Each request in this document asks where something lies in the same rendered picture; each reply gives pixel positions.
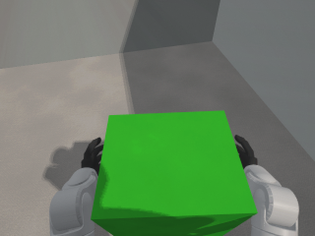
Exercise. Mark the left robot forearm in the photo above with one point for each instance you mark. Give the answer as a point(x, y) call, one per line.
point(70, 209)

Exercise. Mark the carton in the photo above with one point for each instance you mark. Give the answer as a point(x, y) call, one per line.
point(171, 174)

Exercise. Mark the right robot hand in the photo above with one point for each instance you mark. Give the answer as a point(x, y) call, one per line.
point(246, 153)

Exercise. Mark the left robot hand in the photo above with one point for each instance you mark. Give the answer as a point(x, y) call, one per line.
point(92, 156)

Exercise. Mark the right robot forearm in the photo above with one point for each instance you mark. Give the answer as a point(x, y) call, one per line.
point(277, 206)

